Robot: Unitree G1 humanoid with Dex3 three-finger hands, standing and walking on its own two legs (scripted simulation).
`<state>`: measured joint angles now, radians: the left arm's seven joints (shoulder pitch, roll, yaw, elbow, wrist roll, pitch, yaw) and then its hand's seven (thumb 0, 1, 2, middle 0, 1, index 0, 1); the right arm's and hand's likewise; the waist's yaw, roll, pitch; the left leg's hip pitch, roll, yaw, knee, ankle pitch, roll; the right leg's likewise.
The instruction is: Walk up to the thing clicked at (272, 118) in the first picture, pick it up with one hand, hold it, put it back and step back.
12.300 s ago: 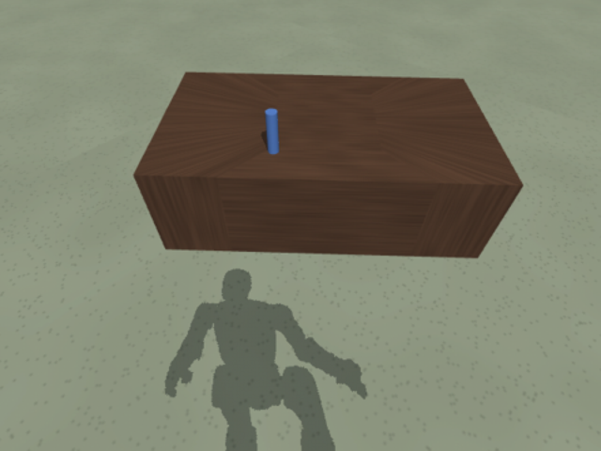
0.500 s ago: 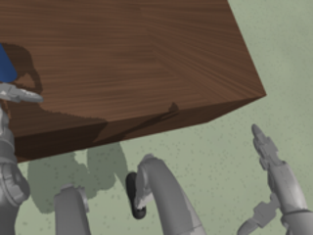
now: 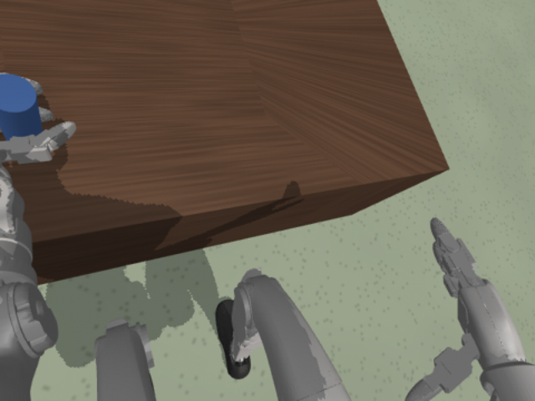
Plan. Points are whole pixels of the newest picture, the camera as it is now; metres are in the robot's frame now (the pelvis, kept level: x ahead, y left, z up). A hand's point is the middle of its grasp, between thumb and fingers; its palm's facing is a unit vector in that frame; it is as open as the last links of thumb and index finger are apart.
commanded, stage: settle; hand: left
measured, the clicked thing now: (20, 123) +0.54 +0.19 -0.06
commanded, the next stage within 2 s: lift in 1.14 s
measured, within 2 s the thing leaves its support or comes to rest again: leaves its support in 0.36 s
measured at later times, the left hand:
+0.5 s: hand (26, 110) +0.54 +0.18 -0.04, palm faces +0.14 -0.99 -0.01, open 5.7 cm
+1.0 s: hand (5, 82) +0.55 +0.19 +0.01, palm faces +0.15 -0.99 +0.00, open 5.7 cm
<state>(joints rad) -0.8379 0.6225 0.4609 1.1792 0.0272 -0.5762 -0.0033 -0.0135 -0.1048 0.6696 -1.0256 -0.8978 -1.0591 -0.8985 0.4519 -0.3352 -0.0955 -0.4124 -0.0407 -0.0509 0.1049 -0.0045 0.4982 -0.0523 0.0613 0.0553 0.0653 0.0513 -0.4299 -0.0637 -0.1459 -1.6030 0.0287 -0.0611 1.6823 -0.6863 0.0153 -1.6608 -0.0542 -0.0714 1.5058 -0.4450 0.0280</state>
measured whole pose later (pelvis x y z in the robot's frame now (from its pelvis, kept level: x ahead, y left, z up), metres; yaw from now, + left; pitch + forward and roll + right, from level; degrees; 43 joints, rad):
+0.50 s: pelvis +0.00 -0.01 +0.01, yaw +1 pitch +33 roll -5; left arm -0.84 0.61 0.45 1.15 0.04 -0.54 0.00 -0.07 0.06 1.13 -0.98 -1.15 -1.02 -1.15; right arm 0.46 -0.32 -0.07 -0.40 -0.05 -0.03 0.09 -0.01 0.52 -0.06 0.06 0.06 0.07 0.05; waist -0.43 -0.07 -0.15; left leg -1.54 0.03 -0.06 1.63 -0.67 0.01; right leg -1.61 -0.05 -0.07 1.47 -0.43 0.02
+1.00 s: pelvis +0.01 +0.00 +0.04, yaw +1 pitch +32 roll -5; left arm -0.88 0.59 0.44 1.22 0.02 -0.56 -0.02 -0.08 0.03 1.19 -1.00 -1.13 -1.05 -1.14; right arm 0.42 -0.30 -0.04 -0.29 -0.06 -0.02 0.08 -0.01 0.54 -0.05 0.06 0.06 0.06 0.05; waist -0.38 -0.06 -0.14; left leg -1.44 0.03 -0.04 1.53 -0.65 0.01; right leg -1.50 -0.05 -0.06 1.37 -0.42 0.03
